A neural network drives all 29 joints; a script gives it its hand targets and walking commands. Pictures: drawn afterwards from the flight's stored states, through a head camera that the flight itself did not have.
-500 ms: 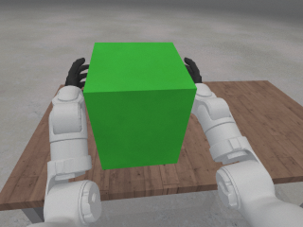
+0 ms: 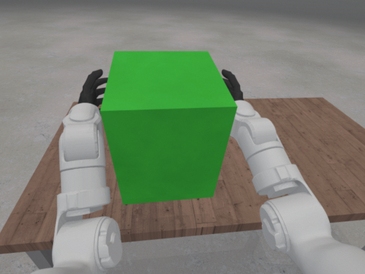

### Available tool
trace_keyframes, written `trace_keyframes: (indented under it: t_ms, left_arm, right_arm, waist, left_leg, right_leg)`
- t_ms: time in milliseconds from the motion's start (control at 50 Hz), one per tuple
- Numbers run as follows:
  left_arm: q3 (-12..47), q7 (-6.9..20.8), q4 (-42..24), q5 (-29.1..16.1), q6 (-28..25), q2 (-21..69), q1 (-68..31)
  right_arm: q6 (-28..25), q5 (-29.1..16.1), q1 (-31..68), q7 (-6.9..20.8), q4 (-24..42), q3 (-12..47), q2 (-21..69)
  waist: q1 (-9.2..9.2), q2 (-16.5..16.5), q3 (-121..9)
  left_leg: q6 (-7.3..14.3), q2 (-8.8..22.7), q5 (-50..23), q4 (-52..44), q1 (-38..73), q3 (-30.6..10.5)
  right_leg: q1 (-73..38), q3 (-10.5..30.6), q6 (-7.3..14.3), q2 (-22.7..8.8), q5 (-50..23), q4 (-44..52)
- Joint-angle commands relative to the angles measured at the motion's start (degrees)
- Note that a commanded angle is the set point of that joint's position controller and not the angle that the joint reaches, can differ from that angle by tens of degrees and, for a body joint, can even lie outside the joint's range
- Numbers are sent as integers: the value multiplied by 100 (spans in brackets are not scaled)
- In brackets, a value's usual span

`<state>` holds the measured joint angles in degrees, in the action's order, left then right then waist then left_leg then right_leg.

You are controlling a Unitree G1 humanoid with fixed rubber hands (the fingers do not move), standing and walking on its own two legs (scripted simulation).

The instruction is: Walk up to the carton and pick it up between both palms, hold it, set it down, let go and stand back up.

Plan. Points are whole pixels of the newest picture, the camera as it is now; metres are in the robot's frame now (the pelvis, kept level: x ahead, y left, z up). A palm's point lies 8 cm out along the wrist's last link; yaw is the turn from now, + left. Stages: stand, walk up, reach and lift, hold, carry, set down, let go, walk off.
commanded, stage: hold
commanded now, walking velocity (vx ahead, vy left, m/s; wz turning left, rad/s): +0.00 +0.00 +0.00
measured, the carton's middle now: (165, 127) +0.36 +0.01 +0.20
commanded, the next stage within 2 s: set down in 0.70 s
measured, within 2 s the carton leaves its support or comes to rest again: neither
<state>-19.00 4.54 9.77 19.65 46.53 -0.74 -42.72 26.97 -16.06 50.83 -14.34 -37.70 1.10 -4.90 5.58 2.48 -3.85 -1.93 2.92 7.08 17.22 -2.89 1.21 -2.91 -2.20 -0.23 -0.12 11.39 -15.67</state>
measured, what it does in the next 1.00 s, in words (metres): stands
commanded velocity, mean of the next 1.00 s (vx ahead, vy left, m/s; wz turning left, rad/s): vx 0.00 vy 0.00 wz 0.00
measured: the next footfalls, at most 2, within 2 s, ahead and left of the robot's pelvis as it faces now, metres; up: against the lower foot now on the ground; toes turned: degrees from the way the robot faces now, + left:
none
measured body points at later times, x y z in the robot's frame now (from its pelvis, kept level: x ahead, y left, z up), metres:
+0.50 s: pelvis +0.00 +0.00 +0.00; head -0.08 +0.02 +0.44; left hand +0.37 +0.16 +0.26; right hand +0.38 -0.14 +0.25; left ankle +0.03 +0.14 -0.75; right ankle -0.02 -0.12 -0.75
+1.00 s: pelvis +0.00 +0.00 +0.00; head -0.08 +0.02 +0.44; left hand +0.39 +0.15 +0.29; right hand +0.39 -0.14 +0.27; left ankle +0.03 +0.14 -0.75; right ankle -0.02 -0.12 -0.75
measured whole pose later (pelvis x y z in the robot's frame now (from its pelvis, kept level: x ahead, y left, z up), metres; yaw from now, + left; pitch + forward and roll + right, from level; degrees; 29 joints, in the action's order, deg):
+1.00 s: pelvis +0.00 +0.00 +0.00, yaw +0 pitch -8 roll +0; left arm -23.1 6.8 15.1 22.1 39.4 -0.6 -48.7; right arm 21.0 -10.8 54.3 -12.8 -40.7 -4.0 -3.2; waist 5.9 2.0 -2.6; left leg -1.4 2.3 6.9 16.6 -1.5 1.3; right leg -4.1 -2.1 -0.6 -0.7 11.5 -15.6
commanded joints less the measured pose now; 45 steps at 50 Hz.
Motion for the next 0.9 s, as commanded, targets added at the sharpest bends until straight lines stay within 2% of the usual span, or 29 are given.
trace_keyframes:
  t_ms: [0,20,140,220,260,380,440,520,600,680,700,720,740,800,880]
  left_arm:
    - [2417,819,-444,-1029,-355,3136,-3602]
    - [2403,823,-445,-1020,-347,3111,-3607]
    - [2411,822,-425,-1029,-331,3151,-3572]
    - [2339,829,-387,-959,-310,3141,-3430]
    - [2379,831,-431,-986,-331,3139,-3538]
    - [2430,826,-546,-1010,-316,3156,-3490]
    - [2345,839,-420,-961,-301,3122,-3472]
    - [2398,846,-442,-987,-317,3101,-3529]
    - [2312,852,-338,-962,-322,3070,-3614]
    - [2392,813,-439,-1016,-347,3124,-3533]
    - [2831,758,-808,-1342,-348,3081,-3741]
    - [2701,753,-716,-1283,-325,3007,-3658]
    - [2541,766,-584,-1216,-315,2973,-3590]
    - [2205,813,-383,-1106,-437,2790,-3891]
    - [1693,879,49,-760,-684,2560,-3960]
  right_arm:
    - [-260,-616,3801,574,1649,1397,3337]
    - [-234,-591,3723,576,1546,1354,3288]
    - [-246,-609,3748,573,1649,1374,3290]
    - [-230,-607,3728,559,1675,1409,3251]
    - [-235,-626,3745,563,1653,1422,3288]
    - [-235,-648,3674,568,1707,1410,3273]
    - [-216,-617,3724,562,1660,1384,3258]
    - [-215,-609,3697,566,1616,1356,3215]
    - [-208,-546,3761,572,1529,1311,3259]
    - [-254,-618,3774,565,1704,1412,3323]
    - [-292,-737,3872,520,1779,1545,3218]
    - [-252,-769,3803,506,1706,1499,3166]
    - [-231,-711,3857,497,1719,1405,3146]
    - [-364,-548,4102,566,1693,1215,3136]
    - [-706,-217,4277,688,1434,917,3053]
  waist:
    - [17,-340,-1553]
    - [57,-339,-1500]
    - [58,-354,-1579]
    - [-6,-284,-1478]
    - [32,-271,-1511]
    - [52,-381,-1605]
    - [3,-320,-1467]
    - [55,-350,-1493]
    - [22,-307,-1406]
    - [-5,-305,-1620]
    - [328,-496,-1659]
    - [346,-491,-1558]
    - [311,-373,-1485]
    - [165,-319,-1489]
    - [-61,-192,-1471]
  left_leg:
    - [31,-503,-1073,92,1147,198]
    - [20,-510,-1072,93,1132,195]
    - [9,-503,-1120,88,1149,197]
    - [26,-498,-1123,78,1169,200]
    - [28,-500,-1104,87,1171,195]
    - [-2,-490,-1243,116,1197,191]
    - [31,-494,-1095,66,1148,204]
    - [9,-489,-1077,81,1169,198]
    - [43,-505,-918,39,1074,232]
    - [32,-507,-1150,99,1150,192]
    - [66,-575,-1378,259,1284,163]
    - [71,-601,-1363,271,1252,141]
    - [90,-602,-1153,213,1218,136]
    - [119,-588,-761,117,1108,153]
    - [118,-584,-689,33,1133,202]
  right_leg:
    - [485,-143,-353,364,-1074,246]
    - [472,-148,-347,365,-1086,264]
    - [445,-156,-348,372,-1140,247]
    - [443,-151,-358,377,-1126,267]
    - [452,-155,-371,380,-1126,266]
    - [392,-141,-334,389,-1238,231]
    - [443,-142,-356,371,-1083,270]
    - [474,-152,-340,381,-1053,263]
    - [519,-162,-358,356,-917,274]
    - [426,-160,-365,380,-1154,241]
    - [298,-196,-454,417,-1594,114]
    - [288,-176,-466,418,-1601,155]
    - [361,-183,-479,402,-1455,209]
    - [460,-216,-456,368,-964,246]
    - [502,-285,-424,361,-694,316]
